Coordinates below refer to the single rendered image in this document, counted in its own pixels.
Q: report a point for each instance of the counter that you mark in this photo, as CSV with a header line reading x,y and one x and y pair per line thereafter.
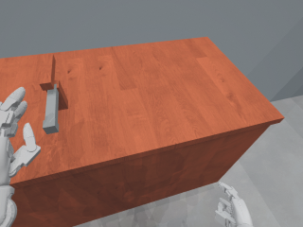
x,y
138,123

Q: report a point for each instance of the left robot forearm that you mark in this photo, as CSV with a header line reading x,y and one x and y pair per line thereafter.
x,y
8,208

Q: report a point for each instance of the robot right hand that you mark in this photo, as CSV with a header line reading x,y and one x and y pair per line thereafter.
x,y
234,213

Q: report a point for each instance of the tap lever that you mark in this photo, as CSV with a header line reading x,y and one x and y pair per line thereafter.
x,y
50,124

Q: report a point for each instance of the robot left hand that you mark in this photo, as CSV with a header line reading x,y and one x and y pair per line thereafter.
x,y
11,112

